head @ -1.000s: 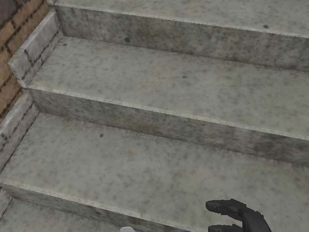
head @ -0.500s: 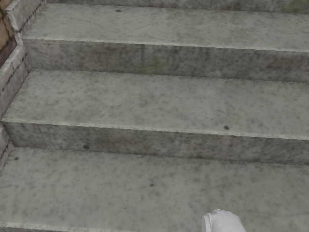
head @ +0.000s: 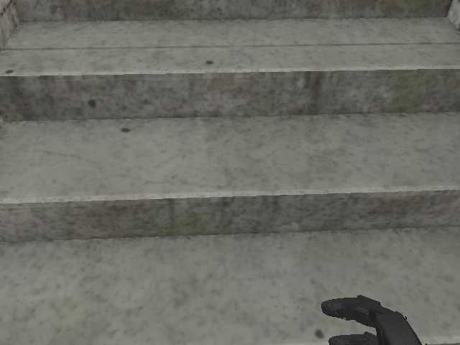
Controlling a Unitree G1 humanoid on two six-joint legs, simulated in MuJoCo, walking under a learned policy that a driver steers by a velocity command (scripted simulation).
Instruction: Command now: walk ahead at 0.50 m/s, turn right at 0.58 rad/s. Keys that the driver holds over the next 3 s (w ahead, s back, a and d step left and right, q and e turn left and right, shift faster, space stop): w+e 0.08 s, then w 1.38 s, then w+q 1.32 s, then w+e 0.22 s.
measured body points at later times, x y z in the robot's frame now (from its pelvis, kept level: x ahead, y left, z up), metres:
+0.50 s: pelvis +0.26 +0.01 +0.15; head +0.25 +0.02 +0.60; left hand +0.50 +0.15 +0.05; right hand +0.09 -0.11 +0.00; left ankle +0.16 +0.14 -0.58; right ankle +0.35 -0.14 -0.30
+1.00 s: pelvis +0.55 -0.12 +0.29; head +0.56 -0.11 +0.74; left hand +0.55 +0.12 +0.13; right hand +0.70 -0.38 +0.20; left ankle +0.64 -0.01 -0.22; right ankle +0.54 -0.20 -0.43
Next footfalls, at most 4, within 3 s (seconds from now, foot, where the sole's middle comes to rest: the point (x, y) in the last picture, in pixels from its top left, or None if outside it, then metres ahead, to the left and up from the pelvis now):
0.04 left None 0.20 0.14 -0.62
0.68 right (353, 307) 0.57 -0.21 -0.47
1.24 left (298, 154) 0.93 -0.07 -0.32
1.84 right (388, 47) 1.28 -0.32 -0.17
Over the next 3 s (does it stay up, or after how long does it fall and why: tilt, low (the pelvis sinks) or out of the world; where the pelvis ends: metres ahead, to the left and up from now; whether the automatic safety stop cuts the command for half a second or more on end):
stays up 1.73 -0.08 0.74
